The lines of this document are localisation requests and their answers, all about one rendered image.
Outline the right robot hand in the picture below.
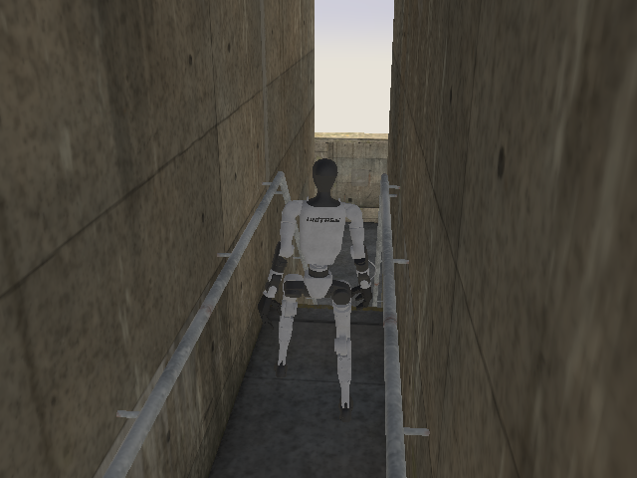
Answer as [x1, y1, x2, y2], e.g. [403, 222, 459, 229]
[351, 285, 372, 310]

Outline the left robot upper arm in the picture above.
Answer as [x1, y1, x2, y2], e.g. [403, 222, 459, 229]
[279, 200, 303, 258]

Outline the left robot hand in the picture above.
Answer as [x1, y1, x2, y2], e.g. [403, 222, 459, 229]
[258, 295, 282, 330]

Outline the right robot forearm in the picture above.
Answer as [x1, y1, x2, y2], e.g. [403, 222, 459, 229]
[354, 244, 371, 289]

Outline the robot right thigh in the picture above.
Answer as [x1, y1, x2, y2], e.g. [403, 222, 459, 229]
[331, 280, 351, 356]

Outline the right robot upper arm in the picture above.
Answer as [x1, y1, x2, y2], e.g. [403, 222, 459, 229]
[343, 202, 365, 259]

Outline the right robot shin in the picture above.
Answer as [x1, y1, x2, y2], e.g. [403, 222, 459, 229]
[337, 338, 351, 408]

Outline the left robot forearm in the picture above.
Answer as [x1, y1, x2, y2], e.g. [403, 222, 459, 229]
[263, 241, 288, 298]

